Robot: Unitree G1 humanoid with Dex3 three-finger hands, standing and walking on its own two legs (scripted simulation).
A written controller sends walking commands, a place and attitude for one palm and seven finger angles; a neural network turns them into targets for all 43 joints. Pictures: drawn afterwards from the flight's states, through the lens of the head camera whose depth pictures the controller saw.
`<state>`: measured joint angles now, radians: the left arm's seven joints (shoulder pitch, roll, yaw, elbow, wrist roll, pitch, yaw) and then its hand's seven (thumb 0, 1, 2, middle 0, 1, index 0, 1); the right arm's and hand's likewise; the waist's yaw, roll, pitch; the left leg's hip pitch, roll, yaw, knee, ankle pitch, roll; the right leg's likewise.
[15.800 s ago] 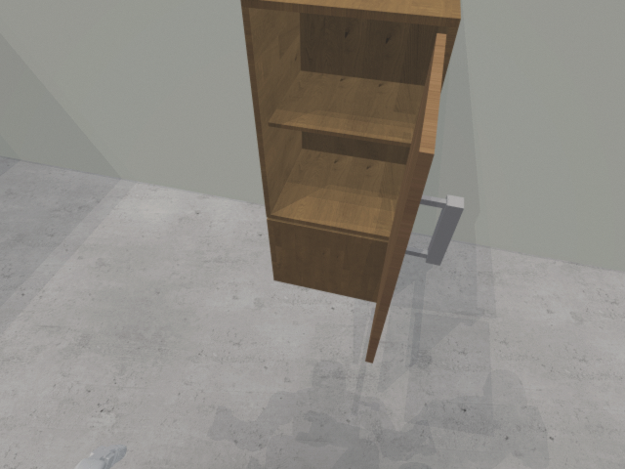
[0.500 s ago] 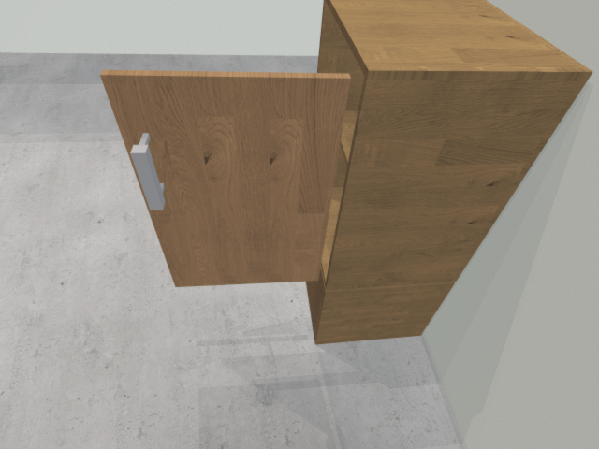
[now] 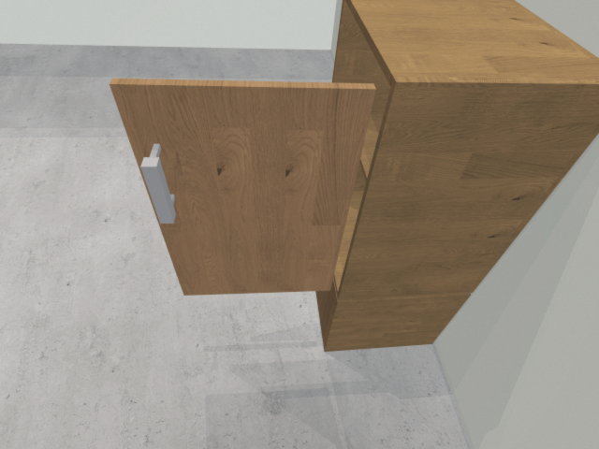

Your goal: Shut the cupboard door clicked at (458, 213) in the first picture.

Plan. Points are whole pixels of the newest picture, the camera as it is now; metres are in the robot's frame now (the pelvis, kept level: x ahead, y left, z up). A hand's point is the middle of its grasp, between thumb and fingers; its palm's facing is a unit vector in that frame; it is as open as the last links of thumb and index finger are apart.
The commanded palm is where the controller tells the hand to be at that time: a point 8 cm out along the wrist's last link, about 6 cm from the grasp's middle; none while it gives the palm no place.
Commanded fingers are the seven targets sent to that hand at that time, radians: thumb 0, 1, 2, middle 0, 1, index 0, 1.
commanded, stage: shuffle to correct the standing spot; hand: left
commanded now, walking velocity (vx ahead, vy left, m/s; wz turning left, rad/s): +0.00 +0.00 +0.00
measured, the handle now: (162, 184) +0.51 +0.28 +0.04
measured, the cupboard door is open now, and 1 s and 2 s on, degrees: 89 89 89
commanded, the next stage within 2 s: come to a stop and stand still in 0.34 s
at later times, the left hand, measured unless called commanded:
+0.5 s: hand out of the picture +0.01 +0.21 -0.20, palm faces +0.15 -0.97 -0.17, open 7.4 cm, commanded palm none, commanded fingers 0.00 0.90 0.90 -0.20 -0.30 -0.20 -0.30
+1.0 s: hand (180, 393) +0.23 +0.21 -0.17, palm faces +0.13 -0.95 -0.28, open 7.4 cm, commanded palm none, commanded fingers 0.00 0.90 0.90 -0.20 -0.30 -0.20 -0.30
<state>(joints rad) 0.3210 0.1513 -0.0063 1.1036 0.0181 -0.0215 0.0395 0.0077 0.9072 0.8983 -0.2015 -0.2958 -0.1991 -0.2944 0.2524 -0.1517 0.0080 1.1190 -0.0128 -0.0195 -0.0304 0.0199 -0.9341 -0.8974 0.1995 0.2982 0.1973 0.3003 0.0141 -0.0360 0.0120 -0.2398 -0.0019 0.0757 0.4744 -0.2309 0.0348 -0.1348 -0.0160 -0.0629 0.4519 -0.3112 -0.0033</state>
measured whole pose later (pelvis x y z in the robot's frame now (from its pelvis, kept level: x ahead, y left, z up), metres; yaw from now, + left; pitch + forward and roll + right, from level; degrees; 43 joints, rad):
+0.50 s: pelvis +0.09 +0.04 -0.02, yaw +6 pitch +0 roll -1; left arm 0.39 0.19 0.04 1.11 0.02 -0.01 0.02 0.01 0.91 0.90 -0.20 -0.30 -0.20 -0.29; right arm 0.27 -0.17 -0.01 1.02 -0.02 -0.05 -0.01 0.01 -0.91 -0.90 0.20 0.30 0.20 0.30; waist 0.01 -0.06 0.05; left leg -0.32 -0.02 0.10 0.70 -0.35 0.09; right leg -0.28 -0.07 -0.04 1.07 -0.51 -0.02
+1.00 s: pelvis +0.16 +0.00 -0.02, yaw +7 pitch +0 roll +1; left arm 0.14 0.18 0.05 0.93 0.03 -0.01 0.04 0.01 0.91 0.90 -0.20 -0.30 -0.20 -0.29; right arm 0.21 -0.18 -0.05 0.99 -0.02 0.02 -0.03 0.01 -0.91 -0.90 0.20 0.30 0.20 0.30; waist 0.00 0.03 0.14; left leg -0.25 -0.01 0.02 0.76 -0.47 0.01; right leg -0.34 -0.01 -0.05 0.63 -0.26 -0.03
